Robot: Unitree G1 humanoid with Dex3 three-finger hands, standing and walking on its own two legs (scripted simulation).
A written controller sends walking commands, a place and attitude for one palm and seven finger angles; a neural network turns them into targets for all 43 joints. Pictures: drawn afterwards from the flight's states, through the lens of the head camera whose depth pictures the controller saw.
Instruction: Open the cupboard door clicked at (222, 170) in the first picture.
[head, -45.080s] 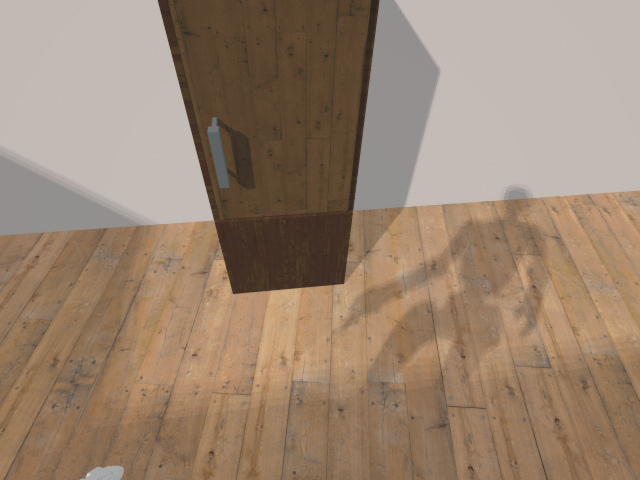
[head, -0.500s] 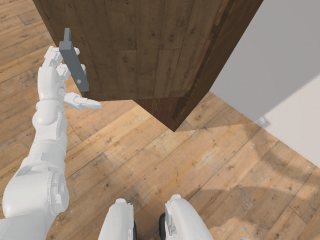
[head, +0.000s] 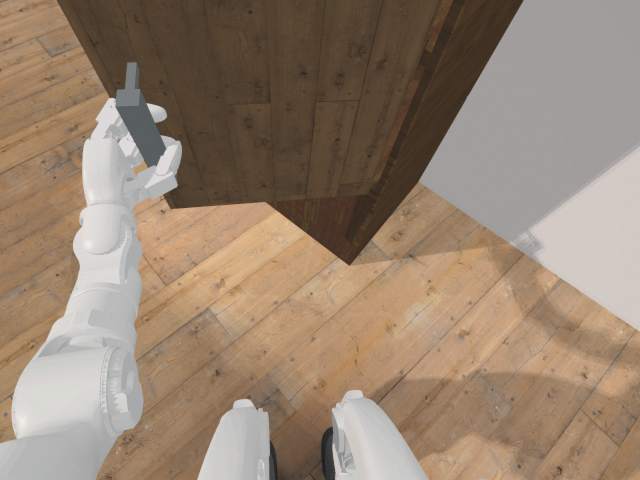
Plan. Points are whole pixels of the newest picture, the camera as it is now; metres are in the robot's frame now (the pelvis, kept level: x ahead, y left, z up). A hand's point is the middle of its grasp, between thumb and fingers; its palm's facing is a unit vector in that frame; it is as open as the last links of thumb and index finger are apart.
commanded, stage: close the thumb around the handle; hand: left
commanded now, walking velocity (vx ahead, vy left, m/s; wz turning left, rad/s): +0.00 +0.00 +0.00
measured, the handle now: (152, 131) +0.55 +0.19 +0.02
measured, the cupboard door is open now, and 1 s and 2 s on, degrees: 46 72 88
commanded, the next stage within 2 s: pull the door open along its arc in 0.16 s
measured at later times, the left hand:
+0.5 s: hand (170, 178) +0.47 +0.16 +0.03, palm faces +0.09 -1.00 -0.02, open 6.1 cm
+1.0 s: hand (232, 267) +0.35 +0.08 +0.03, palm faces +0.44 -0.90 +0.02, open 6.3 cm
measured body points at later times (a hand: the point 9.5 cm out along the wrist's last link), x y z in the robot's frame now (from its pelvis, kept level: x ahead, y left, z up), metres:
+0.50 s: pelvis +0.01 -0.01 +0.01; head +0.15 +0.01 +0.43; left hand +0.46 +0.21 +0.03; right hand +0.05 -0.26 -0.12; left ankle +0.01 +0.08 -0.62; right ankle +0.03 -0.10 -0.62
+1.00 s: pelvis +0.02 -0.02 +0.01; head +0.12 -0.02 +0.45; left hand +0.32 +0.13 +0.04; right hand +0.21 -0.23 -0.10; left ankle +0.02 +0.08 -0.62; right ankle +0.03 -0.10 -0.62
